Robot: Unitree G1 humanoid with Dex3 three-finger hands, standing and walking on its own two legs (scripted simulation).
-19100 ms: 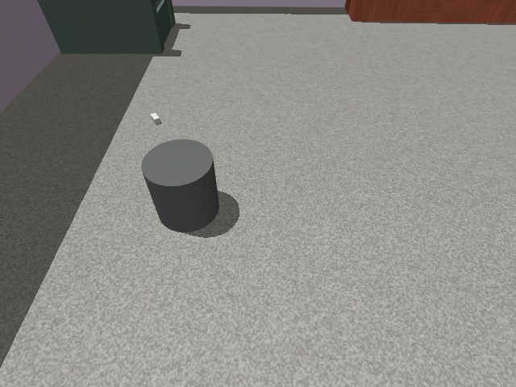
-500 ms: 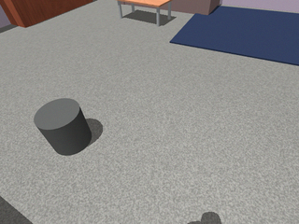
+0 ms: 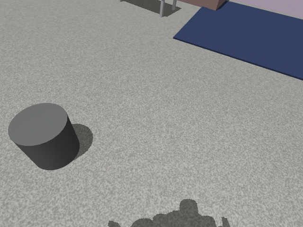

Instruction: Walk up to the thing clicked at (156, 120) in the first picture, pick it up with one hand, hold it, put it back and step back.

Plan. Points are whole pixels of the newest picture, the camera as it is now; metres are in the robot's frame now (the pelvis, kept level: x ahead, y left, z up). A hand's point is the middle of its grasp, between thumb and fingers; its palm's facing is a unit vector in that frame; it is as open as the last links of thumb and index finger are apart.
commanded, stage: walk up
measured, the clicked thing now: out of the picture +0.76 +1.51 -0.74
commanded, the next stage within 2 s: none
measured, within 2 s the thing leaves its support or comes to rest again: neither
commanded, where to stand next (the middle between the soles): +0.89 +0.00 m, yaw +0 degrees
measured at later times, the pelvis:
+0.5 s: pelvis +0.24 -0.03 +0.01, yaw -1 degrees
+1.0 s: pelvis +0.46 +0.01 +0.01, yaw -2 degrees
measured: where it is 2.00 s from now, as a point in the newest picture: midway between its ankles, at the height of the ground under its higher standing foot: (150, 142)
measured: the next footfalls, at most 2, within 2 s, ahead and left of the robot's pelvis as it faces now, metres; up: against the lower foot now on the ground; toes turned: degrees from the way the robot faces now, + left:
right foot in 0.30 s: +0.31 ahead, -0.15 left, +0.00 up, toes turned -6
left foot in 0.70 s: +0.49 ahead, +0.13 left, +0.00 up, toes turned +6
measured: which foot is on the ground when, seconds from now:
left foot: down 0.00-0.30, up 0.32-0.68, down 0.70-1.00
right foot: up 0.00-0.28, down 0.30-0.72, up 0.74-1.00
